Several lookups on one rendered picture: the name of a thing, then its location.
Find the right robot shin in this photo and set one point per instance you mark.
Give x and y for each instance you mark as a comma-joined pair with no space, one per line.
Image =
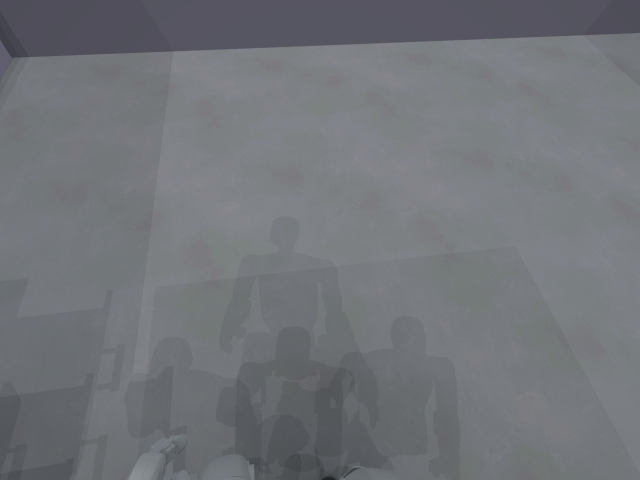
351,470

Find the robot left thigh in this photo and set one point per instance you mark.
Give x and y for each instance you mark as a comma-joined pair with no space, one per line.
229,467

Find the left robot hand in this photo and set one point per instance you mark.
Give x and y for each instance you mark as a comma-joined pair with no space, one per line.
151,465

